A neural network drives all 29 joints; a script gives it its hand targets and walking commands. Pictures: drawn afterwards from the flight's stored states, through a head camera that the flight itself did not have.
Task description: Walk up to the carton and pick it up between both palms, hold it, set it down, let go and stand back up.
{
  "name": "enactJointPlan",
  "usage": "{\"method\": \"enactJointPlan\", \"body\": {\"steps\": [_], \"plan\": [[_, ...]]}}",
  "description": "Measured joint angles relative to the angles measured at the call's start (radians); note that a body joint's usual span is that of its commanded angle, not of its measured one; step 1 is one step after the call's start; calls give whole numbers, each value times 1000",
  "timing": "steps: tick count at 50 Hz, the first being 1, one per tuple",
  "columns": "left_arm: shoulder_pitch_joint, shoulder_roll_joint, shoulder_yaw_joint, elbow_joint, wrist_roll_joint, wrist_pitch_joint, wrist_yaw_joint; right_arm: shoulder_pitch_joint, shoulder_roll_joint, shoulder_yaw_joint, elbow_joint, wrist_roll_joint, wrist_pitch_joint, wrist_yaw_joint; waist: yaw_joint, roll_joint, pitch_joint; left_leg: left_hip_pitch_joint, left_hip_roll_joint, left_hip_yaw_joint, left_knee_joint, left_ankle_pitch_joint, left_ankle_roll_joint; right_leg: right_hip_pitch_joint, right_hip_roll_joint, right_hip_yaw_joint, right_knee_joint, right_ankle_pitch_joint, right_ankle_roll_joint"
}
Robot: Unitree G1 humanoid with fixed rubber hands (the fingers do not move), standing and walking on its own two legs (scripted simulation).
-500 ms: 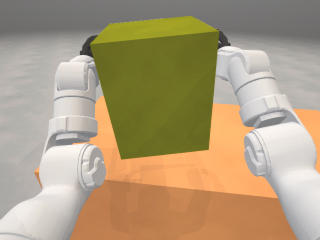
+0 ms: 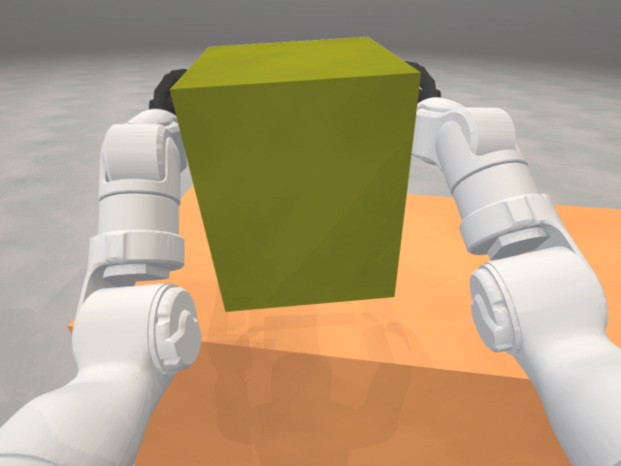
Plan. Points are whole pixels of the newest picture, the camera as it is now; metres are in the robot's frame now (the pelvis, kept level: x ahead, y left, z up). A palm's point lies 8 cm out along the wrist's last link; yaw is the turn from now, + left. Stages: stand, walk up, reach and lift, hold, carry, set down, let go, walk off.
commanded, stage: hold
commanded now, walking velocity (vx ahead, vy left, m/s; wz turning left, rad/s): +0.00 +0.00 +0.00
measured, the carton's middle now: (299, 168) +0.36 -0.02 +0.29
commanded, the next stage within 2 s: set down in 0.12 s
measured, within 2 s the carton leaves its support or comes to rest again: neither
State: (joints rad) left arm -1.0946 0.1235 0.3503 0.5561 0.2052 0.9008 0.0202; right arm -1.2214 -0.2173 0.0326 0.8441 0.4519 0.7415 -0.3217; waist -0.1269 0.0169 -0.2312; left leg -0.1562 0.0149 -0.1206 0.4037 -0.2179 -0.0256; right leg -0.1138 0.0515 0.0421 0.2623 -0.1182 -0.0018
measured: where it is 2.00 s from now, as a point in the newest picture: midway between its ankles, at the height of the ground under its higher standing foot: outside the picture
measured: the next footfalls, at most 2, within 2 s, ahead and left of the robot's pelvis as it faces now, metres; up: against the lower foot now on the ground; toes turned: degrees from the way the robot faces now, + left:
none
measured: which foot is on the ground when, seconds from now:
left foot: down 0.00-1.00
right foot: down 0.00-1.00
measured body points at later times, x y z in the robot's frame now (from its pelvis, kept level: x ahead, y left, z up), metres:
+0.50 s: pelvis +0.00 +0.00 +0.00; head -0.09 +0.04 +0.44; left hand +0.42 +0.15 +0.35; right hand +0.38 -0.15 +0.38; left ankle +0.00 +0.13 -0.75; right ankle +0.02 -0.12 -0.75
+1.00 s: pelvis +0.02 +0.02 +0.00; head -0.04 +0.05 +0.45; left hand +0.45 +0.14 +0.29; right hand +0.41 -0.16 +0.29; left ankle +0.00 +0.13 -0.75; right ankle +0.02 -0.12 -0.75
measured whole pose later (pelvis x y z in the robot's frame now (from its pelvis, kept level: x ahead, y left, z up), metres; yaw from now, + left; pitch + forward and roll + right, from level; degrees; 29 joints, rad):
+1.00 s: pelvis +0.02 +0.02 +0.00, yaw +1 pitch -4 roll -2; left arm -1.06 0.15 0.30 0.69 0.16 0.57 0.06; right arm -1.10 -0.14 -0.02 0.90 0.35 0.38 -0.27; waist -0.19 -0.03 -0.09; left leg -0.10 0.00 -0.12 0.41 -0.24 0.00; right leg -0.03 0.03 0.02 0.22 -0.13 0.02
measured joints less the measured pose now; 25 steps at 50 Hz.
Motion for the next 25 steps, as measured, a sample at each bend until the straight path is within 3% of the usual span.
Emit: {"method": "enactJointPlan", "body": {"steps": [7, 14, 20, 25], "plan": [[-45, -2, 28, 62, 12, -13, 1, -43, 1, -39, 54, -22, 3, 5, 4, -3, -19, 2, -2, 7, -9, 4, 2, -6, -3, 7, 5, -2, 1], [-96, 26, 34, 199, -2, -62, -3, -119, -4, -12, 186, -44, -21, 34, 16, -4, -30, -21, -2, 10, -2, 1, 3, -33, -1, 10, 19, -8, 0], [-91, 62, -6, 204, -52, -141, 3, -116, 11, -16, 166, -46, -92, 23, -8, -15, -23, -37, -1, -11, 7, -2, -1, -29, 0, -10, -1, -2, 0], [-126, 78, 12, 241, -45, -209, 2, -129, 37, -89, 187, -75, -170, 20, -34, -40, 12, -8, -6, -20, 0, -2, 1, 8, -5, -20, -16, -2, 0]]}}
